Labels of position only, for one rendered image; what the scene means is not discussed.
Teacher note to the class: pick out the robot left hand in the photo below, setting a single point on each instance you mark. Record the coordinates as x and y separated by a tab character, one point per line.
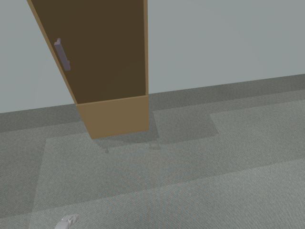
67	221

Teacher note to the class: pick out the handle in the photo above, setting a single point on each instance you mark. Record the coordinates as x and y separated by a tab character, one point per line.
62	56

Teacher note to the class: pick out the cupboard door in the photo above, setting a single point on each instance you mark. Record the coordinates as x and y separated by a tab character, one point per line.
104	42

